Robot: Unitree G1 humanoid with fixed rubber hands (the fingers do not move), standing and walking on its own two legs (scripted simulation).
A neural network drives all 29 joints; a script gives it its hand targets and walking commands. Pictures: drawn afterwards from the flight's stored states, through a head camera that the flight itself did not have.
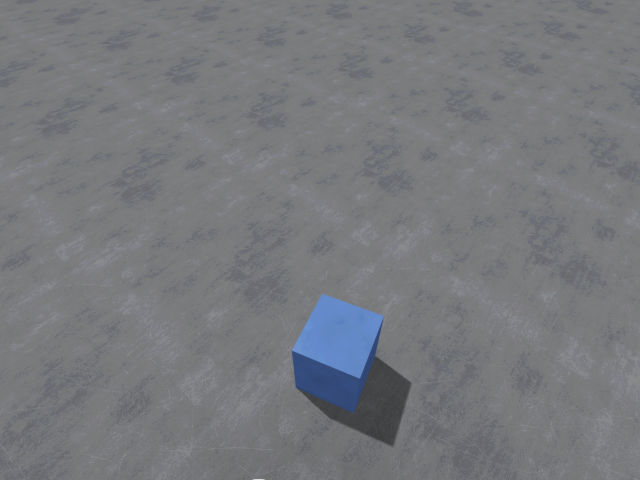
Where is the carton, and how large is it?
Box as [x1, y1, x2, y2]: [292, 294, 383, 412]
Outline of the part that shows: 322,294 292,349 296,387 353,412 375,353 383,316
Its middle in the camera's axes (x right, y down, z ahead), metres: +0.05 +0.34 +1.21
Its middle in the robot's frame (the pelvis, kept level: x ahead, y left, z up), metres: +0.63 -0.01 -0.64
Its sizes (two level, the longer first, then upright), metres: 0.210 0.200 0.250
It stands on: the floor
